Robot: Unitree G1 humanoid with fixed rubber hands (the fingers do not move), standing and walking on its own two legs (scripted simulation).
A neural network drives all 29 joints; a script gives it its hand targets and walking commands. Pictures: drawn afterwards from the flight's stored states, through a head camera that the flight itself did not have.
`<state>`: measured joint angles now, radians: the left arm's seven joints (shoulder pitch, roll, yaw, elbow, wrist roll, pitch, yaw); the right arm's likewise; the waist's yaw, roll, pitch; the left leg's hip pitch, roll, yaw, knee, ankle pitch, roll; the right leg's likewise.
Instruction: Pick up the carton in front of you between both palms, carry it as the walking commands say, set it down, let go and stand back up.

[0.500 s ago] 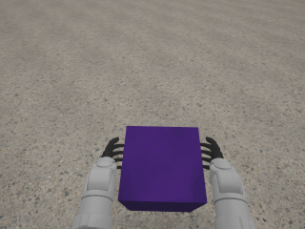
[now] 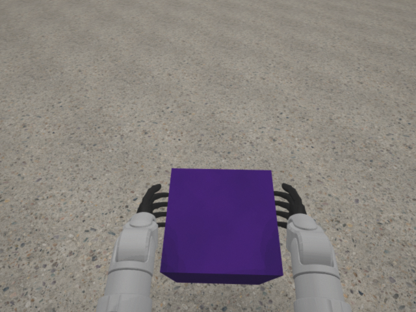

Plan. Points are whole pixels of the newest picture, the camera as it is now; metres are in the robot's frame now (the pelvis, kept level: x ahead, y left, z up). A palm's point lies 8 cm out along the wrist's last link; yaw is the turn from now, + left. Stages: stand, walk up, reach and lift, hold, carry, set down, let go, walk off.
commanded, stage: carry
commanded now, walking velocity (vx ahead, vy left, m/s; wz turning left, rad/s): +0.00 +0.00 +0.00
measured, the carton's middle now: (219, 231) +0.32 +0.00 -0.06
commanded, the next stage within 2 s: hold in 0.20 s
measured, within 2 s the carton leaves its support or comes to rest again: neither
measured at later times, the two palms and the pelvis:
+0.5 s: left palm (123, 236) +0.25 +0.18 +0.05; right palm (276, 210) +0.31 -0.11 +0.05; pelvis +0.00 -0.02 +0.01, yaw +11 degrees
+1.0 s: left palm (144, 223) +0.28 +0.15 +0.04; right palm (286, 197) +0.35 -0.14 +0.05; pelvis +0.01 -0.07 +0.01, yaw +13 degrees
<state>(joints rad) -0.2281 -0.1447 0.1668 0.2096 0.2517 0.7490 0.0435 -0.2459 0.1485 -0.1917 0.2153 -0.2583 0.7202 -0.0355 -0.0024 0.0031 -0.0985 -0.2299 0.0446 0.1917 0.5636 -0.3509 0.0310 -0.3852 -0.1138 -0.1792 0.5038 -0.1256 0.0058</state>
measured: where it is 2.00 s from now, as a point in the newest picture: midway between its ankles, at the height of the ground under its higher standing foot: outside the picture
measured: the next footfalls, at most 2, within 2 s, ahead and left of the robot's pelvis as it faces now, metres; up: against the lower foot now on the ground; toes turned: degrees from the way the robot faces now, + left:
none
